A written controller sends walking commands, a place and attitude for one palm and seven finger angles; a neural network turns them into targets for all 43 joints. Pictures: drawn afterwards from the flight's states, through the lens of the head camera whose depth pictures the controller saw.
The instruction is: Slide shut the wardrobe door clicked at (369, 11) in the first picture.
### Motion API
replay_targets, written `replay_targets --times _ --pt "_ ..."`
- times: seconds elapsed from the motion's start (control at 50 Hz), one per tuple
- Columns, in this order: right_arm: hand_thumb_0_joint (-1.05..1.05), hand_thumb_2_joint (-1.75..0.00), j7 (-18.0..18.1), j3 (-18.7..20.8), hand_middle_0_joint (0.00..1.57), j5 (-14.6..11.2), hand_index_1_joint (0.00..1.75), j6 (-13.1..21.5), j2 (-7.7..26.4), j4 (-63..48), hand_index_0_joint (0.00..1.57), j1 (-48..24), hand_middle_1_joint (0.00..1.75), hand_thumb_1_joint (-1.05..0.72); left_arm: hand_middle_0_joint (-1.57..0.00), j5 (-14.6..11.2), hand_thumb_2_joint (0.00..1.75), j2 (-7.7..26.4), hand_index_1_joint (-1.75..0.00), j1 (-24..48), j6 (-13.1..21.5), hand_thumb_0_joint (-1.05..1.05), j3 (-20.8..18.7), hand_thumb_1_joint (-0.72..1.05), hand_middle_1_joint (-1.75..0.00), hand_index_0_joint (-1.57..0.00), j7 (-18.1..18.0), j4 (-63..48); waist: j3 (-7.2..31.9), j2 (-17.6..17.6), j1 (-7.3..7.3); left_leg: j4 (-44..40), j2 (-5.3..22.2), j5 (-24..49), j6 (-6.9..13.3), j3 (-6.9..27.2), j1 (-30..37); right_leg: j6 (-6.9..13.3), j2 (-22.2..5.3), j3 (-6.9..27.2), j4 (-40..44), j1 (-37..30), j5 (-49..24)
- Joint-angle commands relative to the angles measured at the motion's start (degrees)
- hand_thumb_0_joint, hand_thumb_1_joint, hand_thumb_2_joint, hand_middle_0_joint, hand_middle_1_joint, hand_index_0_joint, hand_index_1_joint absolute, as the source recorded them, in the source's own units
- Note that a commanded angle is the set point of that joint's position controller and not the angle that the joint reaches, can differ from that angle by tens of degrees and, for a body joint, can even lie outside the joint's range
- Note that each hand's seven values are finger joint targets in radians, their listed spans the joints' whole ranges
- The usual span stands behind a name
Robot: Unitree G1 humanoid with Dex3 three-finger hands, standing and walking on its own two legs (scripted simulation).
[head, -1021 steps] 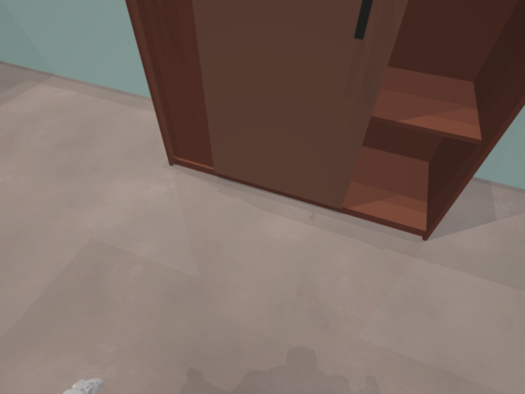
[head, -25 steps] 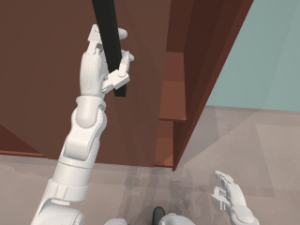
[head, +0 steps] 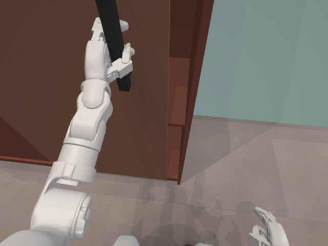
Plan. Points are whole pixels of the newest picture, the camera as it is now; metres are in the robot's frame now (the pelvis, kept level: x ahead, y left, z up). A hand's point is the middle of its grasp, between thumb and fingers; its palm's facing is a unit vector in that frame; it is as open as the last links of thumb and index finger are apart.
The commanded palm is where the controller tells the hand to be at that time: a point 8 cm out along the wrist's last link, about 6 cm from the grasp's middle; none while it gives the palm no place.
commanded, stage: step sideways, sliding the door along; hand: left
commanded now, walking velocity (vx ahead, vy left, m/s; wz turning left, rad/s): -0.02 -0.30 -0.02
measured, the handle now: (118, 36) +0.48 +0.16 +0.23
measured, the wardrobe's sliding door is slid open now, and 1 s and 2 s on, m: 0.06 0.00 0.00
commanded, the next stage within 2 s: none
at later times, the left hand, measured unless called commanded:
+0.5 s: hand (153, 66) +0.42 +0.08 +0.21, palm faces -0.05 -1.00 -0.07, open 6.7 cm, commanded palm +0.41 +0.11 +0.22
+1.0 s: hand (152, 66) +0.42 +0.08 +0.21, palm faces -0.09 -0.99 -0.07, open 6.8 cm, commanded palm +0.41 +0.12 +0.22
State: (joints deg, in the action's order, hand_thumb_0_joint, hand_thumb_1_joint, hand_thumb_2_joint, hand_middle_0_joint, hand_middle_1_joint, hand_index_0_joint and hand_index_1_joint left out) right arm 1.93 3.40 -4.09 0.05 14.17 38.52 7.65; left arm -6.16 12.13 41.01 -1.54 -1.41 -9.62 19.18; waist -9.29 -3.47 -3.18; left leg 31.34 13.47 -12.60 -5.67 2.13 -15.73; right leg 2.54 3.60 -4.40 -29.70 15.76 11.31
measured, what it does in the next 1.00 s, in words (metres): stands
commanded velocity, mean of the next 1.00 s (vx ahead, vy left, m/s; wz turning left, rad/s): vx -0.05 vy -0.30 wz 0.01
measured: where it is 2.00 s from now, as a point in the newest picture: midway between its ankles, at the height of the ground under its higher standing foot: outside the picture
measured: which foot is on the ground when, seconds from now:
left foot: down 0.00-1.00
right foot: down 0.00-1.00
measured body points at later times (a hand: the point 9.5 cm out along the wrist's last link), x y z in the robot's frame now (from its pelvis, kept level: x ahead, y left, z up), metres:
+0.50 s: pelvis +0.01 +0.00 +0.00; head +0.05 -0.01 +0.45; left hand +0.42 +0.13 +0.21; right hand +0.17 -0.24 -0.11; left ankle +0.04 +0.22 -0.73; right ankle +0.05 -0.09 -0.73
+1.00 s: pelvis -0.01 +0.02 +0.00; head +0.03 +0.02 +0.45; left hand +0.42 +0.13 +0.21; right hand +0.11 -0.24 -0.11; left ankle +0.04 +0.23 -0.73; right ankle +0.05 -0.09 -0.73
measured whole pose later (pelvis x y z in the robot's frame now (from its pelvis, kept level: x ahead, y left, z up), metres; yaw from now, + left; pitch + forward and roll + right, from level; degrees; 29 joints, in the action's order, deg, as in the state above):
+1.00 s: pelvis -0.01 +0.02 +0.00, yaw -3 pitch -2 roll -1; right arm 3.9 2.0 -2.7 -0.6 11.2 39.8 9.5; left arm -6.8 11.8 38.3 0.8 -1.8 -4.9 19.5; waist -6.4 -1.4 2.6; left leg 32.6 13.0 -13.3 -7.4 -3.4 -16.3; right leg 0.8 2.5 -0.1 -32.4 19.2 11.2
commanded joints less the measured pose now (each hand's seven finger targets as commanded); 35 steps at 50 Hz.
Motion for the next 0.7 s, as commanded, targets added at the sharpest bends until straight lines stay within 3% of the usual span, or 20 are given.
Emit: replay_targets --times 0.0,0.04,0.06,0.1,0.14,0.18,0.22,0.26,0.3,0.36,0.4,0.44,0.48,0.52,0.56,0.62,0.68 --pt "0.0 -0.9 0.29 0.92 0.2 -0.12 0.3 2.26 3.83 -8.32 0.2 -6.24 0.3 -0.9 -0.45 0.77 0.9 -7.52 -1.4 32.5 9.16 0.0 14.47 0.9 -1.4 -0.45 6.62 -20.33 30.39 5.64 5.73 1.84 -4.22 11.0 5.66 -3.99 13.85 -1.67 -6.66 7.06 7.09 -6.16 -11.7" --pt "0.0 -0.9 0.27 1.15 0.2 0.17 0.3 2.06 4.18 -8.29 0.2 -6.29 0.3 -0.9 -0.45 0.72 0.9 -7.23 -1.4 32.66 9.46 0.0 14.11 0.9 -1.4 -0.45 6.73 -19.86 29.99 3.13 5.67 0.82 -3.04 11.07 5.96 -2.96 15.01 -2.01 -6.05 6.51 5.96 -3.77 -9.5" --pt "0.0 -0.9 0.31 1.36 0.2 0.2 0.3 1.95 4.82 -8.18 0.2 -6.2 0.3 -0.9 -0.45 0.63 0.9 -7.42 -1.4 32.83 9.65 0.0 14.53 0.9 -1.4 -0.45 6.64 -19.87 29.88 0.97 6.1 -1.04 -1.75 10.85 6.54 -0.75 15.49 -2.12 -4.86 5.44 4.07 -2.78 -7.12" --pt "0.0 -0.9 0.29 1.33 0.2 0.72 0.3 1.68 4.8 -8.76 0.2 -6.29 0.3 -0.9 -0.45 0.51 0.9 -7.71 -1.4 31.17 9.94 0.0 14.35 0.9 -1.4 -0.45 7.18 -19.22 28.76 -2.68 5.61 -2.64 1.49 14.69 8.28 1.16 14.01 -3.09 -2.76 4.45 1.27 -3.27 -6.52" --pt "0.0 -0.9 0.21 1.41 0.2 0.64 0.3 1.56 4.43 -8.72 0.2 -5.55 0.3 -0.9 -0.45 1.02 0.9 -5.99 -1.4 30.44 10.15 0.0 12.97 0.9 -1.4 -0.45 7.52 -20.29 29.62 -0.05 5.13 0.45 -0.14 20.2 7.06 -2.11 14.63 -2.85 -3.57 4.79 4.5 -5.96 -10.91" --pt "0.0 -0.9 0.31 1.53 0.2 0.5 0.3 1.45 4.06 -8.4 0.2 -5.44 0.3 -0.9 -0.45 1.22 0.9 -4.71 -1.4 29.51 9.94 0.0 11.79 0.9 -1.4 -0.45 7.37 -19.88 30.03 4.69 5.8 2.74 -2.8 19.48 5.52 -4.48 14.68 -1.82 -5.39 5.46 4.89 -5.98 -15.6" --pt "0.0 -0.9 0.52 1.61 0.2 0.83 0.3 1.39 3.7 -8.24 0.2 -5.68 0.3 -0.9 -0.45 1.34 0.9 -3.48 -1.4 28.35 10.25 0.0 10.48 0.9 -1.4 -0.45 7.42 -20.13 30.17 6.4 5.93 3.23 -3.54 17.85 5.15 -5.06 14.38 -1.6 -6.3 5.64 5.02 -5.64 -17.14" --pt "0.0 -0.9 0.83 1.87 0.2 1.07 0.3 1.45 4.16 -7.86 0.2 -5.94 0.3 -0.9 -0.45 1.26 0.9 -1.41 -1.4 27.8 10.61 0.0 8.93 0.9 -1.4 -0.45 7.22 -21.17 29.92 3.54 6.2 1.5 -2.56 18.13 5.39 -4.18 15.98 -2.05 -5.62 4.85 3.88 -3.33 -14.38" --pt "0.0 -0.9 0.91 1.55 0.2 1.5 0.3 1.36 3.75 -8.32 0.2 -5.79 0.3 -0.9 -0.45 1.02 0.9 -2.13 -1.4 26.28 10.97 0.0 8.82 0.9 -1.4 -0.45 7.67 -21.37 29.85 1.23 6.12 -0.42 -0.04 20.14 6.55 -2.42 15.58 -3.19 -3.73 3.9 2.74 -2.99 -11.16" --pt "0.0 -0.9 1.27 1.77 0.2 1.25 0.3 1.48 4.0 -7.75 0.2 -4.95 0.3 -0.9 -0.45 1.3 0.9 1.9 -1.4 25.14 11.01 0.0 5.61 0.9 -1.4 -0.45 7.4 -22.96 30.62 3.2 6.38 1.4 -1.93 22.8 5.13 -5.4 15.96 -2.53 -4.8 4.0 3.78 -5.14 -15.86" --pt "0.0 -0.9 1.27 1.54 0.2 1.5 0.3 1.6 3.17 -8.13 0.2 -5.1 0.3 -0.9 -0.45 1.27 0.9 1.01 -1.4 24.07 11.14 0.0 5.65 0.9 -1.4 -0.45 7.72 -23.47 31.4 2.94 6.34 2.1 -2.06 24.99 5.01 -5.94 16.67 -2.54 -4.67 3.77 3.64 -5.11 -18.11" --pt "0.0 -0.9 1.35 1.67 0.2 1.5 0.3 1.7 3.18 -8.14 0.2 -5.17 0.3 -0.9 -0.45 1.32 0.9 2.91 -1.4 22.81 11.16 0.0 3.68 0.9 -1.4 -0.45 7.83 -22.95 31.08 4.62 6.19 2.6 -2.67 23.26 4.64 -7.05 15.95 -2.53 -4.98 3.97 4.59 -5.08 -17.62" --pt "0.0 -0.9 1.51 1.59 0.2 1.46 0.3 1.77 3.56 -8.17 0.2 -5.07 0.3 -0.9 -0.45 0.98 0.9 2.87 -1.4 22.81 11.07 0.0 3.85 0.9 -1.4 -0.45 7.62 -24.78 31.42 0.86 6.33 -0.12 -1.07 24.51 5.13 -5.28 17.06 -3.12 -3.72 3.18 2.56 -4.04 -14.66" --pt "0.0 -0.9 1.53 1.46 0.2 1.46 0.3 1.91 3.53 -8.34 0.2 -5.25 0.3 -0.9 -0.45 0.86 0.9 3.4 -1.4 23.08 11.1 0.0 3.04 0.9 -1.4 -0.45 7.86 -24.56 30.91 -0.31 6.16 -0.57 -0.16 26.66 5.53 -5.42 16.65 -3.74 -2.61 2.9 3.01 -4.34 -12.78" --pt "0.0 -0.9 1.74 1.49 0.2 1.09 0.3 2.07 3.58 -8.02 0.2 -4.85 0.3 -0.9 -0.45 0.95 0.9 5.02 -1.4 22.71 10.77 0.0 1.97 0.9 -1.4 -0.45 7.53 -24.91 31.19 1.58 6.37 0.67 -2.01 24.31 4.7 -7.46 16.58 -3.13 -3.86 3.32 4.42 -5.13 -15.22" --pt "0.0 -0.9 1.75 1.41 0.2 1.19 0.3 2.3 3.33 -8.05 0.2 -4.76 0.3 -0.9 -0.45 0.98 0.9 4.75 -1.4 23.09 10.53 0.0 1.83 0.9 -1.4 -0.45 7.48 -24.05 31.88 3.55 6.18 1.87 -3.44 20.68 4.25 -8.33 15.8 -2.71 -4.51 3.75 5.26 -5.0 -15.25" --pt "0.0 -0.9 2.07 1.23 0.2 1.32 0.3 2.16 3.81 -7.66 0.2 -4.55 0.3 -0.9 -0.45 0.56 0.9 5.18 -1.4 22.77 10.17 0.0 1.25 0.9 -1.4 -0.45 7.18 -23.03 30.38 0.18 6.19 -1.82 -1.6 16.61 5.18 -6.29 14.54 -3.72 -2.99 2.99 3.95 -3.06 -7.55"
